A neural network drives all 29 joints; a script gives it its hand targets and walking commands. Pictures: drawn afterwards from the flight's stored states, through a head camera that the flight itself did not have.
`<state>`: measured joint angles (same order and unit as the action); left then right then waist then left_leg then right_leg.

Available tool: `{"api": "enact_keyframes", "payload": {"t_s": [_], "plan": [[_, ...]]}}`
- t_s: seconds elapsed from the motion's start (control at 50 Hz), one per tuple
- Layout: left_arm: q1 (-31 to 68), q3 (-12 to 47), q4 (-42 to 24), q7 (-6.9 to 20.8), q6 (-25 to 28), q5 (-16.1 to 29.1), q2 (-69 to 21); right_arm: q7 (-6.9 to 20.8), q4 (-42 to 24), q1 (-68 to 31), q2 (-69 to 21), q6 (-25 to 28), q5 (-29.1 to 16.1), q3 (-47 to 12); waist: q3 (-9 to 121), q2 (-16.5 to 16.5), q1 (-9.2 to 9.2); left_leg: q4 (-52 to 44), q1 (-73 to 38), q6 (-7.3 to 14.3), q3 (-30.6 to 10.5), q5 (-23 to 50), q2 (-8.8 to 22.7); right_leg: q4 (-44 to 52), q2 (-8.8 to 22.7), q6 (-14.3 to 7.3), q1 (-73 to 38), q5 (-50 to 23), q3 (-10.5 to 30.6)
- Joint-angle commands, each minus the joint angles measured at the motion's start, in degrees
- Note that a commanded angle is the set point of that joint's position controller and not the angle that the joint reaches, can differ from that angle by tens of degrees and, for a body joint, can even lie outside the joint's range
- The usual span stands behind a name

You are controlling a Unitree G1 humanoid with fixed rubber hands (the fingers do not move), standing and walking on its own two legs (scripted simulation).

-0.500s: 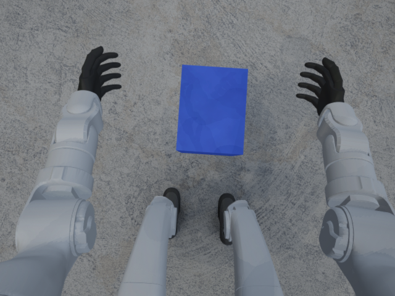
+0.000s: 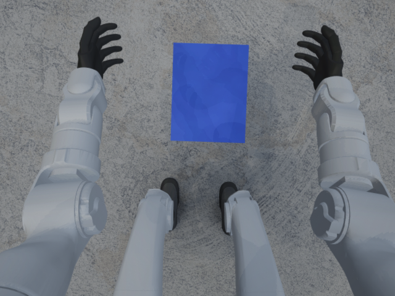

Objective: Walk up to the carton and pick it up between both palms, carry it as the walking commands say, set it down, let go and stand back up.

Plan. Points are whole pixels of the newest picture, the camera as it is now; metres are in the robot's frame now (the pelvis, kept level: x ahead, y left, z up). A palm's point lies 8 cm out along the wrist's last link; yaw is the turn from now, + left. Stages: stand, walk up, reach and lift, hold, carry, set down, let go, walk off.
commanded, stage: reach and lift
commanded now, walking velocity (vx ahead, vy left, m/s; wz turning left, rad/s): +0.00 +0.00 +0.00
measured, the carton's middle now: (207, 100) +0.50 -0.02 -0.51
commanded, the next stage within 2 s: none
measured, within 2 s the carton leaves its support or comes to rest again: neither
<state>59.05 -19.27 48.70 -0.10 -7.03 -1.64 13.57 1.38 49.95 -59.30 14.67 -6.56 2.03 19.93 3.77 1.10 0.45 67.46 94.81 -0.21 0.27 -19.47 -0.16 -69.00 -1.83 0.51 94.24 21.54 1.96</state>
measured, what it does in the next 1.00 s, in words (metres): lowers itself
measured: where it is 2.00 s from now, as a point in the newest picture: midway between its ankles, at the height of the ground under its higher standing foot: (199, 215)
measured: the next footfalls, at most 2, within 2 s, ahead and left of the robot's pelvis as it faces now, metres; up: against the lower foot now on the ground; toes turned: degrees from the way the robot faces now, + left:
none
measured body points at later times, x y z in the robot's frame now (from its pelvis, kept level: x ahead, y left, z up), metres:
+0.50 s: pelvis -0.03 +0.00 -0.14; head +0.32 -0.01 +0.13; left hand +0.51 +0.19 -0.30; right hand +0.50 -0.21 -0.30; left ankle +0.07 +0.12 -0.60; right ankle +0.06 -0.12 -0.60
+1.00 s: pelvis -0.06 +0.00 -0.25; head +0.31 +0.00 -0.01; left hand +0.50 +0.19 -0.44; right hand +0.48 -0.20 -0.44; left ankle +0.07 +0.12 -0.60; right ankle +0.06 -0.12 -0.60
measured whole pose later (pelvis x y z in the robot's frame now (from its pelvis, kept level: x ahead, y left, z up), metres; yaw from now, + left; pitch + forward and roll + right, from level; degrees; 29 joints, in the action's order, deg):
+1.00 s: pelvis -0.06 +0.00 -0.25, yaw +0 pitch +30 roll +0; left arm 84.9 -3.6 65.2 -6.7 -4.4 14.4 23.2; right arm -6.6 65.4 -84.0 22.6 -4.4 -16.3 3.2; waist -29.9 0.9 1.0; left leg 122.8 123.3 0.0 0.2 -29.8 -0.6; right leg -124.5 -2.3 1.3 121.7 33.1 0.7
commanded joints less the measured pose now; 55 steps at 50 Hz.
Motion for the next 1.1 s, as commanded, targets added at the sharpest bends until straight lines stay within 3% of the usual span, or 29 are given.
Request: {"api": "enact_keyframes", "payload": {"t_s": [0.0,0.02,0.06,0.08,0.18,0.2,0.26,0.3,0.34,0.36,0.4,0.42,0.44,0.46,0.5,0.52,0.54,0.56,0.58,0.6,0.66,0.7,0.72,0.74,0.82,0.86,0.94,0.98,1.08], "plan": [[15.46,0.71,-6.97,-0.55,1.20,0.33,6.57,-0.75,-5.29,-14.09,5.34,0.79,-0.84,-0.17,56.16,-1.99,0.89,4.10,-26.84,-2.11,1.85,13.20,-3.58,-1.28,-2.38,2.51,-21.87,-15.28,-2.95],[14.58,1.16,-3.79,-0.34,1.26,0.58,6.86,-1.13,-4.14,-14.43,5.12,0.91,-1.44,-1.09,53.56,-1.99,0.14,5.47,-23.33,-1.95,2.23,11.58,-3.62,-2.19,-1.99,2.68,-19.64,-13.52,-2.46],[15.60,1.39,-3.68,-1.33,1.06,0.65,7.24,-1.61,-3.13,-13.98,8.09,1.23,-0.80,0.40,56.70,-1.57,2.65,9.13,-24.72,-2.33,1.61,12.10,-3.51,-5.85,-2.41,2.59,-16.73,-12.79,-3.97],[14.90,1.68,-4.24,-1.56,1.25,0.89,7.52,-1.89,-4.73,-14.59,7.57,1.41,-2.02,-0.96,58.66,-0.96,0.90,10.17,-24.69,-2.34,1.89,14.01,-3.53,-6.84,-2.29,2.44,-17.40,-14.54,-3.57],[18.61,3.67,-5.47,-3.06,1.25,3.26,10.15,-3.12,-4.99,-17.14,8.68,0.87,-5.36,-4.54,61.20,-0.74,0.24,17.11,-19.75,-1.98,2.53,10.52,-3.73,-13.22,-2.44,2.31,-14.77,-11.91,-3.20],[19.94,4.84,-9.23,-3.53,0.96,4.53,10.42,-3.49,-10.45,-18.94,9.49,0.92,-6.66,-5.08,67.93,-1.10,0.68,18.23,-24.20,-1.77,2.06,13.32,-3.69,-14.51,-2.73,2.40,-16.97,-13.77,-3.66],[20.95,5.25,-4.84,-4.12,0.99,5.44,11.95,-4.42,-4.43,-17.78,10.21,0.47,-7.44,-5.96,62.66,-0.63,0.70,21.75,-17.63,-1.63,2.55,9.47,-3.21,-17.99,-2.15,2.06,-11.76,-10.79,-3.35],[22.17,6.36,-8.38,-4.59,1.18,6.99,11.43,-4.86,-9.35,-20.39,10.53,0.69,-8.87,-7.20,67.32,-1.02,0.82,23.54,-18.76,-1.47,2.11,11.56,-3.22,-20.04,-2.42,1.92,-13.74,-13.09,-3.31],[23.51,8.13,-5.80,-4.82,0.69,8.34,11.81,-5.33,-6.25,-21.08,10.14,0.09,-10.40,-8.60,68.20,-0.06,0.51,25.53,-18.68,-1.29,2.20,8.92,-2.90,-22.12,-2.14,1.77,-11.79,-10.09,-3.29],[24.57,8.07,-9.78,-5.12,0.78,8.99,12.89,-5.69,-9.61,-21.47,11.47,0.10,-10.60,-8.54,72.52,-0.85,1.17,26.78,-20.08,-1.40,2.17,11.51,-2.88,-23.37,-2.30,1.83,-13.76,-12.89,-3.42],[24.38,7.71,-4.58,-5.38,0.40,9.32,13.57,-6.42,-7.77,-23.48,12.33,0.05,-10.73,-8.25,69.54,-0.96,1.00,28.34,-17.73,-1.00,1.85,8.33,-2.59,-24.89,-2.14,1.73,-11.47,-9.37,-3.52],[25.38,9.41,-8.70,-5.61,0.61,10.52,12.29,-6.49,-10.57,-23.81,12.26,0.13,-11.95,-9.41,74.72,0.42,1.04,29.25,-21.28,-1.29,1.68,11.81,-2.66,-26.12,-2.34,1.51,-13.23,-12.42,-3.51],[25.97,9.15,-3.18,-5.88,0.31,9.76,12.59,-6.52,-5.07,-24.32,11.74,-0.22,-11.82,-9.36,68.95,0.93,0.66,30.14,-18.93,-0.93,1.58,7.90,-2.47,-26.78,-1.89,1.43,-7.95,-7.66,-3.63],[26.70,8.79,-6.33,-6.08,0.62,10.06,13.48,-6.67,-6.95,-23.99,11.38,-0.21,-12.43,-10.12,72.67,0.46,0.35,31.23,-20.92,-0.97,1.67,10.28,-2.57,-27.59,-1.97,1.56,-10.05,-9.95,-3.65],[27.21,9.29,-1.71,-6.23,0.78,10.62,13.07,-7.03,-3.22,-25.24,11.95,0.15,-11.74,-9.83,66.88,-0.88,1.65,32.49,-14.85,-0.81,1.45,7.03,-2.39,-29.45,-1.89,1.65,-7.88,-8.44,-3.84],[28.84,9.27,-6.92,-6.55,1.04,11.37,14.00,-7.17,-8.16,-27.29,13.21,0.48,-12.70,-9.57,74.56,0.62,1.59,33.89,-20.04,-1.01,1.43,11.48,-2.61,-30.95,-2.13,1.55,-11.48,-12.41,-3.90],[29.52,10.48,-3.71,-6.60,0.91,11.77,13.41,-7.63,-5.78,-28.54,13.43,0.38,-12.42,-10.09,71.40,-0.61,1.81,34.81,-17.02,-0.76,1.24,8.71,-2.34,-31.61,-1.90,1.51,-8.61,-9.12,-3.88],[31.47,10.69,-7.76,-6.89,0.78,12.63,14.27,-7.92,-8.86,-29.56,13.70,0.27,-13.45,-10.99,78.14,-0.66,1.77,35.66,-20.83,-0.90,1.75,11.18,-2.38,-32.21,-1.98,1.54,-13.77,-11.76,-3.98],[31.18,10.07,0.11,-7.13,0.47,11.88,14.94,-8.01,-2.44,-29.62,13.31,0.00,-13.21,-11.16,71.99,-1.07,1.64,36.61,-17.71,-0.58,1.41,6.32,-2.11,-33.53,-1.35,1.49,-9.50,-6.52,-4.36],[33.36,10.42,-6.12,-7.45,0.69,12.48,15.30,-8.48,-6.70,-31.93,14.06,0.30,-13.78,-10.98,76.57,-0.04,1.50,37.15,-20.82,-0.85,1.41,9.26,-2.15,-34.15,-1.35,1.36,-12.16,-8.79,-4.21],[37.35,11.81,-3.84,-7.94,0.45,13.34,16.61,-8.81,-3.53,-35.42,15.03,-0.15,-15.24,-12.13,77.29,0.34,2.25,39.51,-23.47,-0.91,1.03,6.70,-1.71,-36.59,-0.84,1.07,-12.44,-5.36,-4.58],[38.94,12.21,-8.03,-8.47,0.78,14.53,17.86,-9.15,-8.44,-37.14,15.81,0.35,-17.26,-13.41,81.33,0.34,1.80,42.47,-27.05,-0.69,1.39,13.53,-1.71,-38.65,-1.04,1.16,-15.87,-11.69,-4.33],[38.88,12.51,-2.40,-8.40,0.73,14.10,17.46,-9.19,-3.93,-36.95,16.00,0.37,-16.31,-12.85,72.79,0.32,2.07,42.89,-22.17,-0.41,1.27,10.66,-1.50,-39.01,-1.00,1.10,-9.87,-8.42,-4.33],[38.91,12.11,-3.03,-8.44,0.77,14.76,17.87,-9.38,-4.29,-37.43,17.42,0.57,-15.57,-12.20,73.51,0.04,2.58,43.28,-21.97,-0.49,1.16,9.64,-1.38,-39.85,-0.49,1.14,-11.12,-7.65,-4.16],[39.04,12.91,5.39,-7.75,2.10,14.71,16.60,-8.55,3.04,-38.69,14.51,1.55,-17.69,-14.92,60.68,-0.61,0.35,44.11,-14.71,-0.55,1.50,3.69,-0.84,-40.86,0.07,1.39,-3.88,-1.34,-3.81],[40.43,13.53,8.33,-7.31,2.97,15.18,17.18,-8.40,8.08,-38.15,14.54,2.31,-17.06,-14.72,54.45,-0.92,1.29,45.17,-9.68,-0.82,1.29,1.27,-0.49,-42.03,0.52,1.52,-1.04,-0.17,-3.66],[42.80,14.60,10.92,-6.57,4.28,15.92,16.91,-7.82,10.78,-40.19,13.42,3.63,-18.74,-16.74,51.00,-0.39,0.69,47.62,-9.09,-0.87,0.68,1.98,-0.29,-43.72,1.29,1.58,1.69,0.18,-3.08],[43.26,15.24,13.57,-6.42,4.60,16.29,17.27,-7.91,11.75,-41.47,15.48,4.31,-18.36,-15.98,47.96,-0.44,1.72,48.68,-7.05,-0.84,0.18,1.00,-0.02,-45.00,1.44,1.65,4.36,1.29,-3.21],[45.26,16.34,8.79,-7.08,5.56,17.16,18.95,-8.69,7.99,-41.51,16.24,4.99,-19.20,-16.31,57.15,0.21,2.06,50.73,-11.89,-0.76,0.06,5.90,-0.18,-46.96,1.50,1.66,-0.07,-3.57,-3.39]]}}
